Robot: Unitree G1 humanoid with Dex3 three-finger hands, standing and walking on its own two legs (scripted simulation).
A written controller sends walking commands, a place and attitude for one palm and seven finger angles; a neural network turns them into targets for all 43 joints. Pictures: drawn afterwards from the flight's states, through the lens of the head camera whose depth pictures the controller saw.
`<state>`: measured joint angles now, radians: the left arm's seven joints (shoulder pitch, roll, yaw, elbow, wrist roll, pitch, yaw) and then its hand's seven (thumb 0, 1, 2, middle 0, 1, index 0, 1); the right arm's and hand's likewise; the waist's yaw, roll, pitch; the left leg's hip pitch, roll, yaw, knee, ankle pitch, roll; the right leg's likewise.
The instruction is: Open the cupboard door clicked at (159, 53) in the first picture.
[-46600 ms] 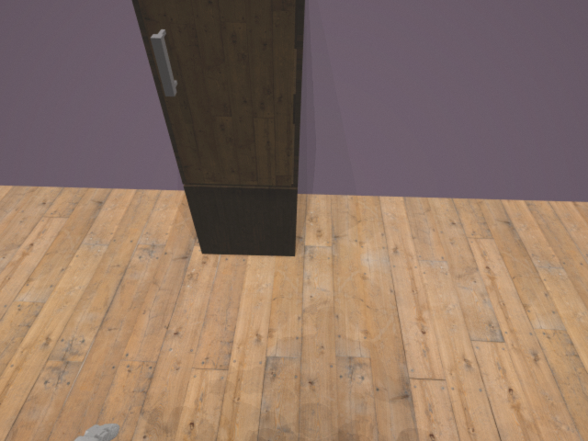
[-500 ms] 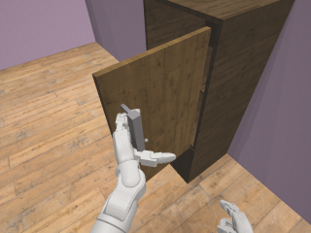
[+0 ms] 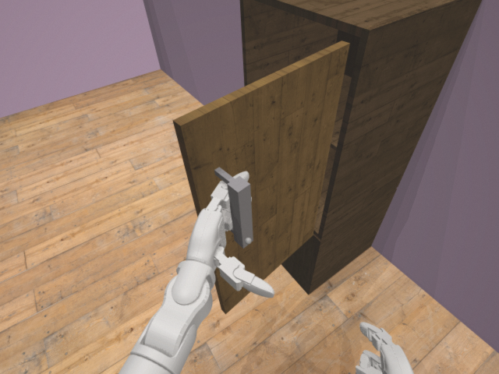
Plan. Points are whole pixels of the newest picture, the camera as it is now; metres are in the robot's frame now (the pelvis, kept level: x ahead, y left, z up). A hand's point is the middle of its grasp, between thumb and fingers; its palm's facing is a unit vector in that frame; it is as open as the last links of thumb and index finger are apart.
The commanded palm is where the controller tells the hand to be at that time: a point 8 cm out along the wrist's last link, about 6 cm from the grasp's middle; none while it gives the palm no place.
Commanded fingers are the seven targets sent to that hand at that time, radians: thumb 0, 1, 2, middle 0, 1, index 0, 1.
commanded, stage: slide the hand sideways off the handle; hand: left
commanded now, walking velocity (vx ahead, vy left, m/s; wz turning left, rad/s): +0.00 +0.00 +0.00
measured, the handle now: (233, 208) +0.35 +0.06 +0.10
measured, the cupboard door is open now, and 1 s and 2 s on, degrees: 97 98 98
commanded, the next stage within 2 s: draw the hand back to the body in 0.96 s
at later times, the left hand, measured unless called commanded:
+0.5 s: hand (231, 258) +0.26 +0.05 +0.10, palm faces -0.07 -1.00 +0.01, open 16.2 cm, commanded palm +0.22 +0.11 +0.10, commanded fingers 0.00 -0.50 0.30 -0.15 -0.30 -0.15 -0.30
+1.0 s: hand (188, 289) +0.21 +0.10 +0.10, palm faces +0.00 -1.00 -0.04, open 16.3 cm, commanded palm +0.19 +0.16 +0.10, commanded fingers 0.00 -0.50 0.30 -0.15 -0.30 -0.15 -0.30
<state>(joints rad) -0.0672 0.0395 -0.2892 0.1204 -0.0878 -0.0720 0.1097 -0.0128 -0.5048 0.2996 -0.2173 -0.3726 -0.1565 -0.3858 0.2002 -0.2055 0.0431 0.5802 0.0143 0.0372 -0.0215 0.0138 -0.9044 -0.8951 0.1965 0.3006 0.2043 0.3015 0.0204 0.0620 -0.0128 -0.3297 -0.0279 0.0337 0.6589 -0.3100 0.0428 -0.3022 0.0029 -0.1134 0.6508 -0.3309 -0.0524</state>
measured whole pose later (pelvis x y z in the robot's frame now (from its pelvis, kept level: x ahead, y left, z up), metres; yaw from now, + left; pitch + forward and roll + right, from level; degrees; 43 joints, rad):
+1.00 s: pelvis +0.03 -0.03 +0.00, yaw +0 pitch +2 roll +0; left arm 0.57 0.15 -0.02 -0.34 -0.18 -0.17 -0.10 -0.01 -0.50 0.30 -0.16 -0.31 -0.16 -0.31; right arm 0.26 -0.23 0.04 0.51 0.02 -0.13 -0.03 0.02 -0.90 -0.90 0.20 0.30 0.20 0.30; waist 0.02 0.05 -0.06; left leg -0.35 0.01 0.02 0.69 -0.37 0.00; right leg -0.32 0.04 -0.12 0.67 -0.38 -0.08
